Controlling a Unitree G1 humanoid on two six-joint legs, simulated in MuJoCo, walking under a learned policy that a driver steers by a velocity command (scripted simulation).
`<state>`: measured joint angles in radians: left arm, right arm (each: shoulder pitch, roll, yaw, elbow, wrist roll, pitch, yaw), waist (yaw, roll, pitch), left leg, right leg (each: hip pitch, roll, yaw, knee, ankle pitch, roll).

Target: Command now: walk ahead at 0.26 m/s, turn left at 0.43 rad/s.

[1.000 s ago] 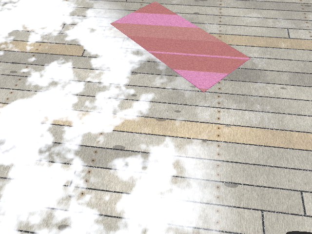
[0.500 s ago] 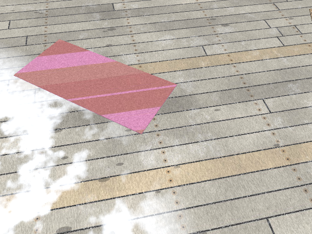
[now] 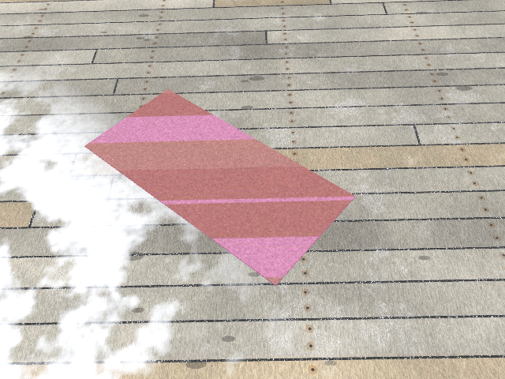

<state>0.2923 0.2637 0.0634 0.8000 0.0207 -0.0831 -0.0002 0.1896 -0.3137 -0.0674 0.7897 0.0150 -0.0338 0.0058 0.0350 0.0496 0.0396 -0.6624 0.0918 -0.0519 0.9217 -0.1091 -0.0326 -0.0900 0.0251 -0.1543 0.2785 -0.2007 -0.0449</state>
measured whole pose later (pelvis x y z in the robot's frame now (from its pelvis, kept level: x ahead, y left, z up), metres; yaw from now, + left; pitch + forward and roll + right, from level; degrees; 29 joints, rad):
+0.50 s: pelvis +0.14 +0.02 -0.01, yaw +17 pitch +3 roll -1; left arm 0.09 0.30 0.06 0.73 0.01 0.00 0.03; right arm 0.17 -0.31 -0.08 0.64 0.00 0.03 -0.02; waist -0.03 0.00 0.05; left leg -0.41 -0.11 -0.12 0.47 -0.10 0.05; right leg -0.53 -0.01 0.12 0.84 -0.35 0.08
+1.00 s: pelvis +0.17 -0.01 -0.01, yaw +35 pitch +1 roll +0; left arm 0.15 0.29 0.07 0.72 -0.01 0.02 0.02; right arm 0.17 -0.30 -0.08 0.60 0.02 0.08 0.01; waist 0.02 0.00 0.06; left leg -0.38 0.03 0.01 0.74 -0.37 -0.07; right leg -0.24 -0.09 -0.11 0.47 -0.25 0.03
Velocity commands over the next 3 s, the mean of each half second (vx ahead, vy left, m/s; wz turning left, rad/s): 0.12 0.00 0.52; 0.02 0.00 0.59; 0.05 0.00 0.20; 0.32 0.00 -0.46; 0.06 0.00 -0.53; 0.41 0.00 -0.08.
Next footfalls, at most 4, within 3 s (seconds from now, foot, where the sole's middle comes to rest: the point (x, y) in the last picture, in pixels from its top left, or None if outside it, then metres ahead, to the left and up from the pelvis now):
0.20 left None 0.23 0.12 -0.78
0.64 right None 0.28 -0.10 -0.78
1.06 left None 0.12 0.12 -0.78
1.46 right None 0.26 -0.06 -0.78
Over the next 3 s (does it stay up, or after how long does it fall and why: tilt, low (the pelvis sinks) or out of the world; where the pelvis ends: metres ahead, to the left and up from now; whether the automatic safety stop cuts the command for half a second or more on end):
stays up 0.55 0.20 -0.01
